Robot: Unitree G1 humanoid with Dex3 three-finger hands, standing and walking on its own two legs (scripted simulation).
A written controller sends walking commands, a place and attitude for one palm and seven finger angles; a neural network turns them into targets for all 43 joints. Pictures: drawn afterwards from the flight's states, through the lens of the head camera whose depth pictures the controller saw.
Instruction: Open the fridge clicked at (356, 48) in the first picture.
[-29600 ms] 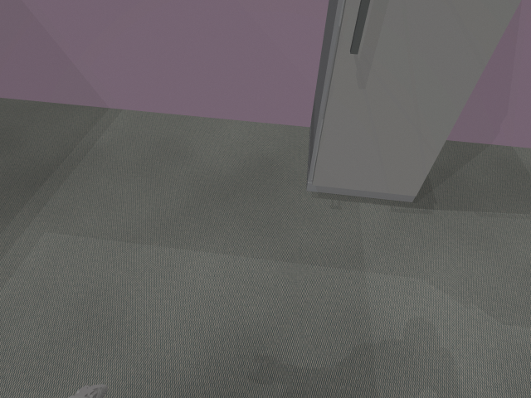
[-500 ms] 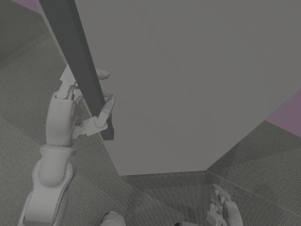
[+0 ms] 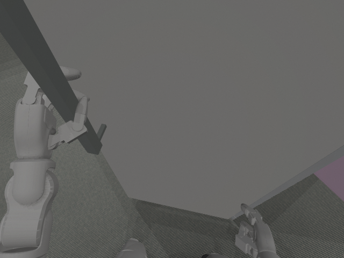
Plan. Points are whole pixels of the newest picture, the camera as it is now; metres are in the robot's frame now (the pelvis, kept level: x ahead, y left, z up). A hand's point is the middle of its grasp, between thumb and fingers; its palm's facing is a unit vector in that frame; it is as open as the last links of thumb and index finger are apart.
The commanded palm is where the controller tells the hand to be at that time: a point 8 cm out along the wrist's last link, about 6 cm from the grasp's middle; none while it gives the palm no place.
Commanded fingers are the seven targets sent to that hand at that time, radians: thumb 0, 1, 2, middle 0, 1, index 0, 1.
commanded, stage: walk backward, drawing the door open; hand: left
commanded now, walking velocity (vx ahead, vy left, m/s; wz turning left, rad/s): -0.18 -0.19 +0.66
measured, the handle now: (60, 68) +0.34 +0.21 +0.25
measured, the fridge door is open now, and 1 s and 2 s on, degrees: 44 73 66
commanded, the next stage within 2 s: stop walking and hold the door back in 0.72 s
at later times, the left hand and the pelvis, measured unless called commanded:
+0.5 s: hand (66, 175) +0.21 +0.17 +0.18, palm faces +0.62 -0.74 -0.27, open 6.6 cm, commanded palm +0.15 +0.20 +0.18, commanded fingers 0.00 0.90 0.90 -0.45 -1.40 -0.45 -1.40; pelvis +0.00 -0.14 +0.01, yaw +19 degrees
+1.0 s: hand out of the picture +0.09 +0.13 +0.18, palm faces +0.72 -0.67 -0.19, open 6.4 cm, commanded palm +0.07 +0.17 +0.16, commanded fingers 0.00 0.90 0.90 -0.45 -1.40 -0.45 -1.40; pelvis -0.06 -0.21 +0.02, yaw +35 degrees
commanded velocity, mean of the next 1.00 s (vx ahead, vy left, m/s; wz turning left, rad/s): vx -0.13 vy -0.08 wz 0.44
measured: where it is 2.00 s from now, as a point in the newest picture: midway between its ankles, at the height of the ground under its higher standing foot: outside the picture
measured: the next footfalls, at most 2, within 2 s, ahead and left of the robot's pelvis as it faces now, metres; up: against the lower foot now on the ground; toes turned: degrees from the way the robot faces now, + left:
left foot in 0.22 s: +0.02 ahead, +0.04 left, +0.00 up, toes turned +20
right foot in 0.54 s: +0.13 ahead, -0.24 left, +0.00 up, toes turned +18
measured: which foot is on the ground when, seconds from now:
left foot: up 0.00-0.20, down 0.22-0.52, up 0.54-0.84, down 0.86-1.00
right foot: down 0.00-0.22, up 0.24-0.52, down 0.54-0.86, up 0.88-1.00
